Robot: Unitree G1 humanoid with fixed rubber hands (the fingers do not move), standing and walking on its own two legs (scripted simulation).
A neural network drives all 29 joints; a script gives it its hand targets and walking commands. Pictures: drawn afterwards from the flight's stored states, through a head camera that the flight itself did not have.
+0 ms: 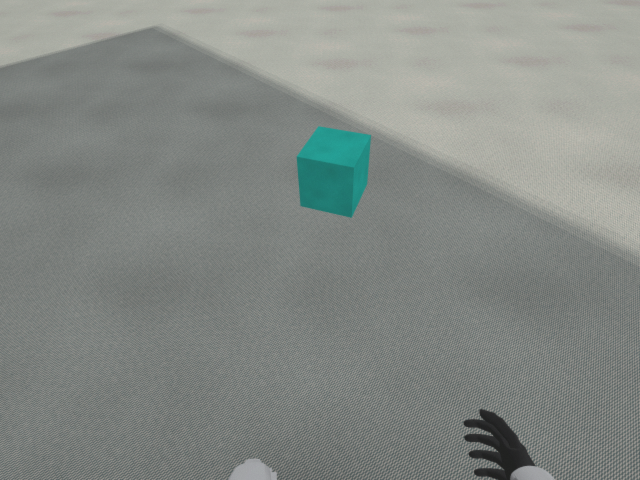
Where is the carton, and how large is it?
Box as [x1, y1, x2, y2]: [297, 126, 370, 217]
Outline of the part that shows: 318,126 297,155 300,204 302,206 351,217 366,184 370,135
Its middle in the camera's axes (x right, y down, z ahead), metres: +0.08 -0.33 +1.81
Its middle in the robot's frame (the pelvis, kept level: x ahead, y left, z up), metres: +1.54 -0.03 -0.60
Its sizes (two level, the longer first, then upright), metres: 0.269 0.258 0.281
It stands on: the floor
